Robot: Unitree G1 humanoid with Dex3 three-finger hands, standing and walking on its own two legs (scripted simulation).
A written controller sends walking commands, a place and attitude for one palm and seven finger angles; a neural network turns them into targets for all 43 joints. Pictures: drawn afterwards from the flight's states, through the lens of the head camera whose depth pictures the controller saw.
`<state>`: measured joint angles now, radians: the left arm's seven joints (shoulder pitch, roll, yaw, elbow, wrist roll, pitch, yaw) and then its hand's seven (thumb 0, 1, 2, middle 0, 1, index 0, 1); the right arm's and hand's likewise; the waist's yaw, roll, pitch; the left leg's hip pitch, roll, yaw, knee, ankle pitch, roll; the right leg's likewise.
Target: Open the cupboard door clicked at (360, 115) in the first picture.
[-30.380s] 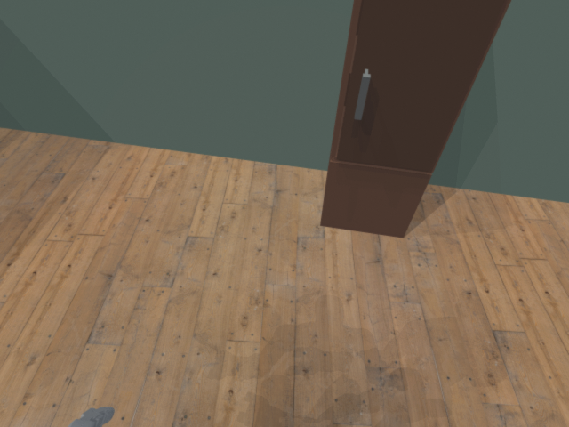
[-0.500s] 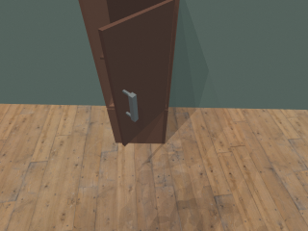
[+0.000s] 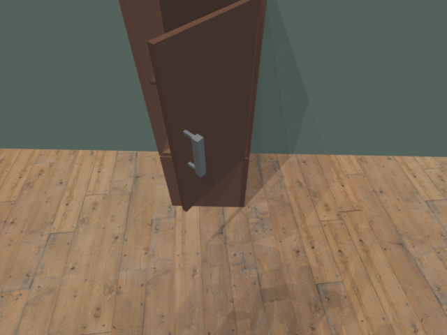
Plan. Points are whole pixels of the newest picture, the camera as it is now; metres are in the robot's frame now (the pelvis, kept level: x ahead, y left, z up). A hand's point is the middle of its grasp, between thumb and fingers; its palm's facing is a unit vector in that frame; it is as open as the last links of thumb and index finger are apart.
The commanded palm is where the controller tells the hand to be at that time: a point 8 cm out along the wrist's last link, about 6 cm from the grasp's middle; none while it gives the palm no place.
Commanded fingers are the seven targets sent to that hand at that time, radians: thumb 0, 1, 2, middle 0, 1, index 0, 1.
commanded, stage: look to check the result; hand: left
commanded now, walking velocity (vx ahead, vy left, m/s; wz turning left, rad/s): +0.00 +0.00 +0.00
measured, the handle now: (194, 153) +0.57 +0.12 -0.07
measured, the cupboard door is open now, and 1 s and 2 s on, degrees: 51 51 51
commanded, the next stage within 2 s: walk to a spot facing it in 0.04 s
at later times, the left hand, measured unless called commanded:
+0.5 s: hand out of the picture +0.01 +0.18 -0.18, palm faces -0.05 -0.97 -0.22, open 7.4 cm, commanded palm none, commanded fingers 0.00 0.90 0.90 -0.20 -0.30 -0.20 -0.30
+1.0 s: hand out of the picture +0.11 +0.15 -0.17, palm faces -0.37 -0.89 -0.26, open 7.4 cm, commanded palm none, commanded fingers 0.00 0.90 0.90 -0.20 -0.30 -0.20 -0.30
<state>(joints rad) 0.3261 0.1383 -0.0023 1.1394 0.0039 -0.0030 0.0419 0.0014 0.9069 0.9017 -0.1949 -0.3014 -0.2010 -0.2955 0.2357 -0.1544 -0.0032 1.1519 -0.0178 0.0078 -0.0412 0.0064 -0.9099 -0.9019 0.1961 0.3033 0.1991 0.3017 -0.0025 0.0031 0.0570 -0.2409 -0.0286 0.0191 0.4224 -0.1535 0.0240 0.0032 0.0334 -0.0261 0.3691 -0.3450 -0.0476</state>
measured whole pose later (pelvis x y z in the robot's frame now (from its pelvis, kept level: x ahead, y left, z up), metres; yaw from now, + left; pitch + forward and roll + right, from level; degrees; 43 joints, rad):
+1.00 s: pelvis -0.01 -0.02 +0.00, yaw -26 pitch +2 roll +2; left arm 0.24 0.22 0.07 0.94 0.03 0.05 0.01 0.00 0.90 0.90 -0.20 -0.30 -0.20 -0.30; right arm 0.06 -0.21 -0.06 0.90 0.00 0.04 -0.03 0.01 -0.90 -0.90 0.20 0.30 0.20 0.30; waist 0.03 -0.03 0.10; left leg -0.38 0.01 0.01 0.77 -0.41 -0.05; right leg -0.25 0.07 0.19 0.51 -0.28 -0.03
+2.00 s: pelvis +0.05 -0.17 -0.02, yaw -62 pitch +1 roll +0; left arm 0.05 0.24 0.06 0.88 0.02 -0.02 -0.06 0.01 0.91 0.90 -0.19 -0.30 -0.20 -0.30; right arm 0.44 -0.21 -0.03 1.02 -0.02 -0.01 0.00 0.01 -0.90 -0.90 0.20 0.30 0.20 0.30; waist -0.06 0.01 0.10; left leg -0.20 0.19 0.19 0.89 -0.52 -0.07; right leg -0.42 -0.02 -0.11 0.66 -0.28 -0.06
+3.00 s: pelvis +0.16 -0.59 +0.01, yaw -77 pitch +1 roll +1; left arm 0.22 0.19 0.06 1.03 0.01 -0.07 0.00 -0.01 0.95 0.90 -0.20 -0.30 -0.20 -0.30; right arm 0.26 -0.16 -0.05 1.05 -0.03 -0.02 0.01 0.01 -0.91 -0.90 0.19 0.30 0.20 0.30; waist -0.03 -0.01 0.04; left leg -0.52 0.13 0.09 0.93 -0.27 -0.04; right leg -0.15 0.03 -0.12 0.36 -0.23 -0.08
